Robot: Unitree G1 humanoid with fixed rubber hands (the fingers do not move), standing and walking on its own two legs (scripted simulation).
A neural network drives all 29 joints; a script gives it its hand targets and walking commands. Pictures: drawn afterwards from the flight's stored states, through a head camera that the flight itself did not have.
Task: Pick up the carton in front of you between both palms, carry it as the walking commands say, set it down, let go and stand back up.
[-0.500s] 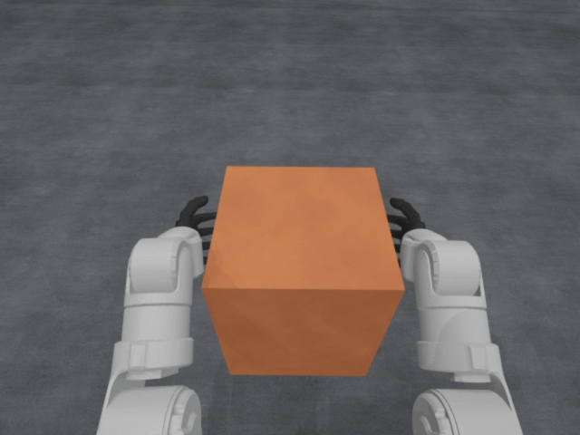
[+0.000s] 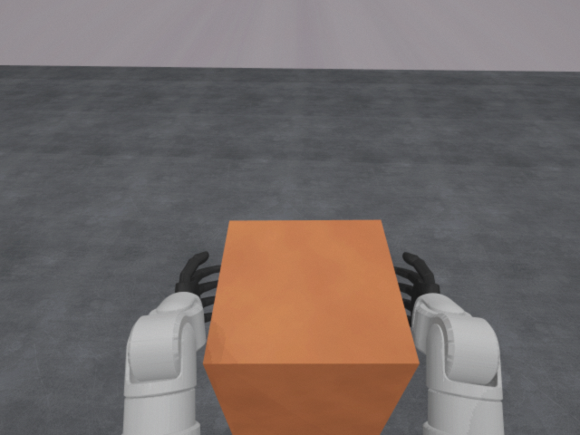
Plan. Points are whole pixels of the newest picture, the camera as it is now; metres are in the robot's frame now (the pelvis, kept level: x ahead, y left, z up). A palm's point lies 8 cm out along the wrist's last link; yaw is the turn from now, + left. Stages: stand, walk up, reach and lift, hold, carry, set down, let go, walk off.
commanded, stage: carry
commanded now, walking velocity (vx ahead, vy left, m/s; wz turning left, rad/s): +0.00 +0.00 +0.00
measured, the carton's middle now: (305, 332) +0.27 +0.00 +0.02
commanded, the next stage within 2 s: hold in 1.80 s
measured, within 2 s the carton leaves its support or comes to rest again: neither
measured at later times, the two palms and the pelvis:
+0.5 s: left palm (173, 340) +0.22 +0.15 +0.09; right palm (425, 336) +0.23 -0.14 +0.09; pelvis -0.03 +0.00 +0.00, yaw +0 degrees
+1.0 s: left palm (173, 376) +0.20 +0.16 +0.06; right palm (423, 372) +0.20 -0.14 +0.05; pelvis -0.06 +0.01 +0.00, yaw +0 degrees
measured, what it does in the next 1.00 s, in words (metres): shifts its weight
